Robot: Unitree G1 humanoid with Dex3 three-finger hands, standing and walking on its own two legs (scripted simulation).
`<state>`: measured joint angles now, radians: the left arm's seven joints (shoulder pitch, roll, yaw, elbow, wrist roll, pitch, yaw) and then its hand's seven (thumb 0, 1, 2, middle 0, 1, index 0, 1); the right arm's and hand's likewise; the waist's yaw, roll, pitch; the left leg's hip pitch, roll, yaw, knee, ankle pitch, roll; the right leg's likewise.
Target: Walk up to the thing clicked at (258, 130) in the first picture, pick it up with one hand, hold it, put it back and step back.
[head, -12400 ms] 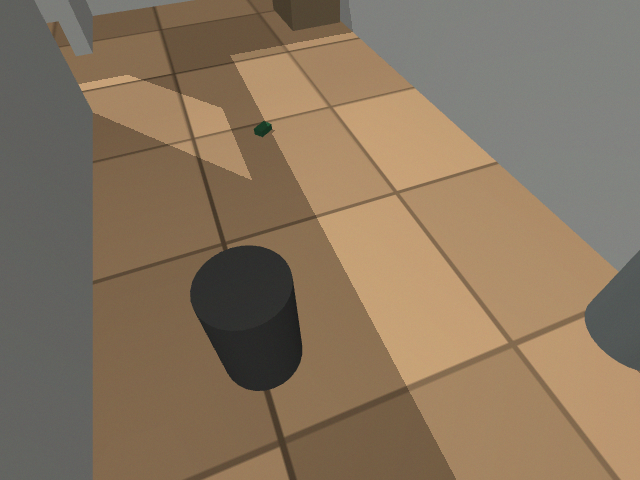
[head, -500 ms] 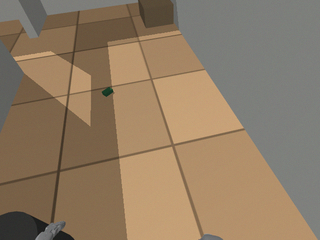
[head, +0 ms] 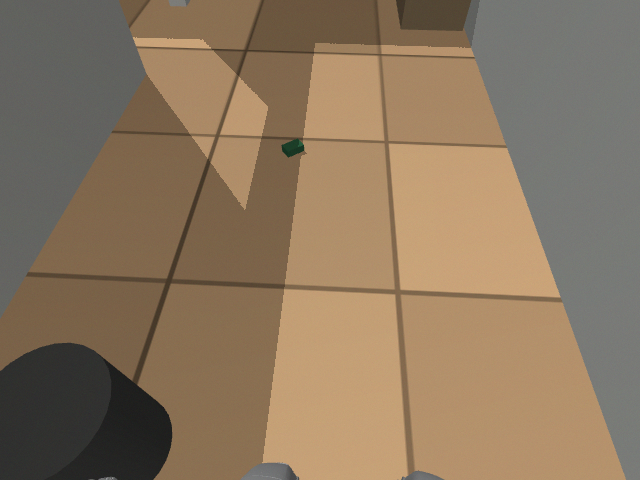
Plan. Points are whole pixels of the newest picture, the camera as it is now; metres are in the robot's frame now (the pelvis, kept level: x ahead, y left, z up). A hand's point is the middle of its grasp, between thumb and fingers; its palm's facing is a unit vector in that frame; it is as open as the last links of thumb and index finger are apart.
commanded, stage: walk up
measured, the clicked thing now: (293, 147) +1.51 +0.28 -0.73
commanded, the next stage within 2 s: stand in 1.36 s
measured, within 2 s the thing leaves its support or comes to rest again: neither
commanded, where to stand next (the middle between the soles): +0.07 +0.00 m, yaw +3 degrees
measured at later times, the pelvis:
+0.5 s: pelvis +0.00 +0.02 +0.01, yaw +5 degrees
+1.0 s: pelvis +0.00 +0.00 +0.03, yaw +7 degrees
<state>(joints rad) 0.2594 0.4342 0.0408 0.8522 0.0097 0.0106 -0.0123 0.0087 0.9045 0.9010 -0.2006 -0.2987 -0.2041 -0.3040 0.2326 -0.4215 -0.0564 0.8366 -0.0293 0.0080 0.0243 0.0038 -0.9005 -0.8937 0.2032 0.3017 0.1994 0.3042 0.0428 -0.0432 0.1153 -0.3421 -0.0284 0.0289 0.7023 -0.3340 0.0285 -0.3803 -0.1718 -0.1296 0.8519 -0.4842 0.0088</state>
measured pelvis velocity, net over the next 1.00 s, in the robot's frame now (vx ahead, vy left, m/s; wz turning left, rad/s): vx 0.00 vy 0.00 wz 0.13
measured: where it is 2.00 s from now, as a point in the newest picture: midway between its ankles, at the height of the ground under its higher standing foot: outside the picture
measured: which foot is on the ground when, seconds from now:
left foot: down 0.00-1.00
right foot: up 0.00-0.18, down 0.20-1.00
